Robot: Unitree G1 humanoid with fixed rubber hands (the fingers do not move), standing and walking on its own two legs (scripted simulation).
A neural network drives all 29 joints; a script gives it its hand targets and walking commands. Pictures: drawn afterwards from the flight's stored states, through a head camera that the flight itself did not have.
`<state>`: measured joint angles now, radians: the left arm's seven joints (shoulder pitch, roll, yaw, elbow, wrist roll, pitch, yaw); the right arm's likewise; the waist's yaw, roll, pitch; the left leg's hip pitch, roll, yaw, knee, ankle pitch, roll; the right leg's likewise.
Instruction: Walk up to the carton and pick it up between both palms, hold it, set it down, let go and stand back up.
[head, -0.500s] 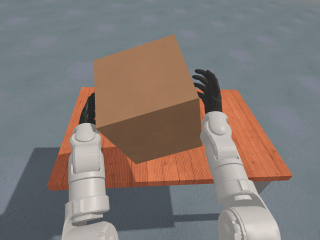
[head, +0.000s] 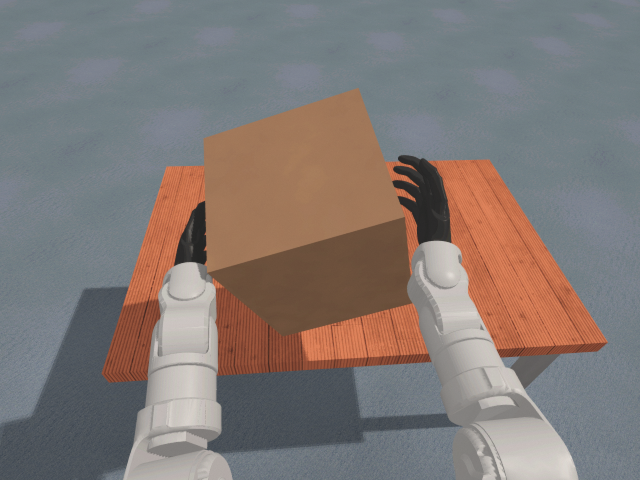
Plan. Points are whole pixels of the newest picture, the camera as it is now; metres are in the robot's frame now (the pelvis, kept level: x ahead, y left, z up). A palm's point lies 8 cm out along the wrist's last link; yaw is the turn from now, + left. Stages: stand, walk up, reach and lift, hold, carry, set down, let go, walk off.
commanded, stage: set down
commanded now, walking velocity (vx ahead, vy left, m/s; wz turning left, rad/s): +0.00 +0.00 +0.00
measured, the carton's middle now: (316, 226) +0.43 +0.01 +0.08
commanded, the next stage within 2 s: none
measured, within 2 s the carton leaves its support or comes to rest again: neither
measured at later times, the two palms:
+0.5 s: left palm (206, 272) +0.36 +0.16 +0.07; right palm (427, 241) +0.38 -0.13 +0.10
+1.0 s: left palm (194, 279) +0.37 +0.18 +0.03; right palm (400, 241) +0.41 -0.11 +0.07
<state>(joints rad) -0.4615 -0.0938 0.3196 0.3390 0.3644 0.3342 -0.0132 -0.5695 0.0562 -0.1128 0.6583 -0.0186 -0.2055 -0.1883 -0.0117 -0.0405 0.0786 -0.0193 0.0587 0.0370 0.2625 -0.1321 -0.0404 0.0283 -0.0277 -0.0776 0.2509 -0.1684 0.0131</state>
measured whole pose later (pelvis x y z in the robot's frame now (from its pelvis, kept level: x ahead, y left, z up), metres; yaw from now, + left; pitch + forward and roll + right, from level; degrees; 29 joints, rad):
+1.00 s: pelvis +0.01 +0.00 +0.00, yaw -1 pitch +5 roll -1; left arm -0.58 -0.06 0.47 0.81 0.34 -0.07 0.08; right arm -0.73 0.11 -0.45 1.04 -0.31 -0.35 -0.13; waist 0.05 -0.04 -0.02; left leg -0.24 0.08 0.06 0.29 -0.13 -0.05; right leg -0.19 -0.01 -0.08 0.25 -0.15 0.00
